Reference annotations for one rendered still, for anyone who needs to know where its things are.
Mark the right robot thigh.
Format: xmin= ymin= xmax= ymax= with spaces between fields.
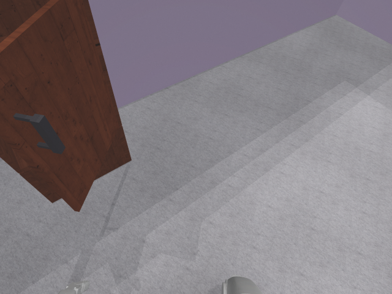
xmin=222 ymin=276 xmax=263 ymax=294

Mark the handle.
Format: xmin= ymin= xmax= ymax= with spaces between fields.
xmin=13 ymin=113 xmax=66 ymax=154

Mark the robot left hand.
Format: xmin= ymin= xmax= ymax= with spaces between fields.
xmin=58 ymin=281 xmax=90 ymax=294

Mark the cupboard door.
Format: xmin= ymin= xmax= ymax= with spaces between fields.
xmin=0 ymin=0 xmax=119 ymax=212

